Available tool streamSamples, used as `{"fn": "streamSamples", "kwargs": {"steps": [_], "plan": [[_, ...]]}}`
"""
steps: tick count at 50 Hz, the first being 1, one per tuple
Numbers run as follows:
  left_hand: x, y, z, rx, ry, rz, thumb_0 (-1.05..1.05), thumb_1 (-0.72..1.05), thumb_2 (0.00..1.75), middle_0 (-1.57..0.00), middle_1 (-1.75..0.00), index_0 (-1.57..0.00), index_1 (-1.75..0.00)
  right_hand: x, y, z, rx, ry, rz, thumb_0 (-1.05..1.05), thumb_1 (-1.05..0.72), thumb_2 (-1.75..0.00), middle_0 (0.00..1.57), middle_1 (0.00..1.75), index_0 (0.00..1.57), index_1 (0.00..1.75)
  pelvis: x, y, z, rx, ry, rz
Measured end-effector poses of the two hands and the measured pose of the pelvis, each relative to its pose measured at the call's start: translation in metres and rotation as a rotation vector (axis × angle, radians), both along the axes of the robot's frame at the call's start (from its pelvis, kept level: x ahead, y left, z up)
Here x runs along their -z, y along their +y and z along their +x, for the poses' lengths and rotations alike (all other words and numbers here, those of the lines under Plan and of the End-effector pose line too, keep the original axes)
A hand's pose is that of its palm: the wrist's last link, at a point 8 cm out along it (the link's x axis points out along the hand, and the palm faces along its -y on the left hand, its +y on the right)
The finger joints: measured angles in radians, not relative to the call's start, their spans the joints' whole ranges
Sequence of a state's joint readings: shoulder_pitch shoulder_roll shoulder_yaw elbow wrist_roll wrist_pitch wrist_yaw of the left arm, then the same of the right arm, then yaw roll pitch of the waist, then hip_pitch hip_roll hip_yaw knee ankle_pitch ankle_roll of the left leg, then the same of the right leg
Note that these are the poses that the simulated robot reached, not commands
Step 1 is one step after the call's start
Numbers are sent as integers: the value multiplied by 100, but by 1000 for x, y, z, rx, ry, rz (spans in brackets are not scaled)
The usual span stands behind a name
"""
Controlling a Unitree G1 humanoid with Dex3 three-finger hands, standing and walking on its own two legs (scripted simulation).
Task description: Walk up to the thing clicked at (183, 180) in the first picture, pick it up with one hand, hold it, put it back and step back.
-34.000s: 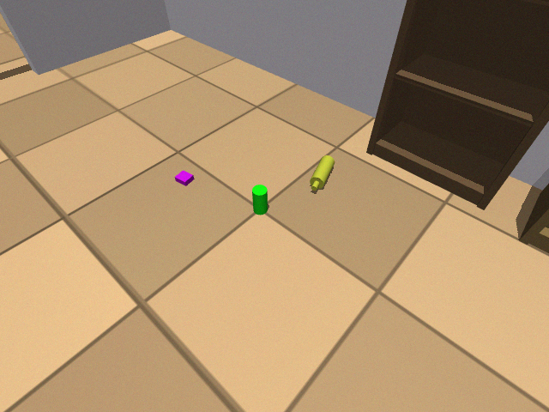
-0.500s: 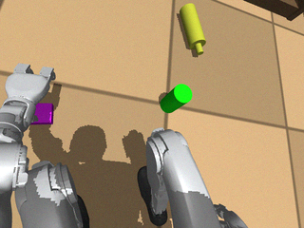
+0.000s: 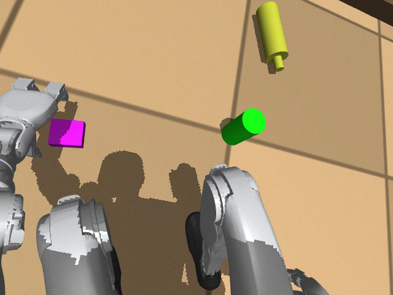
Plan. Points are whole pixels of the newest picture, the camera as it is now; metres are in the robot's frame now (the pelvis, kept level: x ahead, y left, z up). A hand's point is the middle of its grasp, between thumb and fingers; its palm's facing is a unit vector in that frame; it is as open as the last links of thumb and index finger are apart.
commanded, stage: rest palm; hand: left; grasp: from above
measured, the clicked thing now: (67, 133) +0.49 +0.21 -0.30
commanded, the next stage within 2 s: close in 1.86 s
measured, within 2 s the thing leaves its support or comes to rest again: neither
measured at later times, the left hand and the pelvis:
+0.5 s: hand (56, 130) +0.48 +0.22 -0.23, palm faces -0.46 +0.02 -0.89, open 14.2 cm; pelvis +0.00 +0.00 -0.01, yaw -2 degrees
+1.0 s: hand (56, 138) +0.46 +0.22 -0.25, palm faces -0.43 +0.04 -0.90, open 14.2 cm; pelvis +0.01 +0.01 -0.01, yaw -5 degrees
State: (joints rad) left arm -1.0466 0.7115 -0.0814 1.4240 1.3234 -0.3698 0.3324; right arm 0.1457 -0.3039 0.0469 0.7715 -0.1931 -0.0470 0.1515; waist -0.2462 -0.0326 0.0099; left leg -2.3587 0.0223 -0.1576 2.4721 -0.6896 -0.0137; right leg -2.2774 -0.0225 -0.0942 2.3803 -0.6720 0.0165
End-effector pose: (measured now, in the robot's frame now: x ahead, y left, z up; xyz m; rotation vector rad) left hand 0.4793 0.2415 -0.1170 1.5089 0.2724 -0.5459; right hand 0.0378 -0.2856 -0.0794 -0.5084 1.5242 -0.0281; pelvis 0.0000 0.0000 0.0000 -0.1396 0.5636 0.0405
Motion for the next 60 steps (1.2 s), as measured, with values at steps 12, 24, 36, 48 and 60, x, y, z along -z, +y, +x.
{"fn": "streamSamples", "kwargs": {"steps": [12,24,36,48,60], "plan": [[36,-26,-8,53,-35,10,0,-49,100,-9,-96,-10,-96,-6,13,5,-37,-46,25,0,-92,-90,20,30,20,30,2,2,2,14,-9,-14],[52,-23,3,-73,-60,49,1,-51,102,-8,-93,-8,-94,12,24,-26,-48,26,131,0,-91,-90,20,30,20,30,12,-1,1,26,-14,-9],[80,-17,-2,-62,41,-9,1,-52,103,-8,-92,-7,-93,-3,26,-30,-79,71,98,0,-91,-90,20,30,20,30,14,1,6,41,-39,-38],[73,-16,-12,25,-54,11,0,-51,102,-9,-90,-8,-92,-8,29,-1,-187,19,117,0,-91,-90,20,30,20,30,10,7,6,42,-47,-63],[76,-24,2,-42,-51,40,0,-53,103,-9,-92,-7,-93,-14,31,1,-194,-18,138,0,-92,-91,20,30,20,30,9,7,4,48,-40,-66]]}}
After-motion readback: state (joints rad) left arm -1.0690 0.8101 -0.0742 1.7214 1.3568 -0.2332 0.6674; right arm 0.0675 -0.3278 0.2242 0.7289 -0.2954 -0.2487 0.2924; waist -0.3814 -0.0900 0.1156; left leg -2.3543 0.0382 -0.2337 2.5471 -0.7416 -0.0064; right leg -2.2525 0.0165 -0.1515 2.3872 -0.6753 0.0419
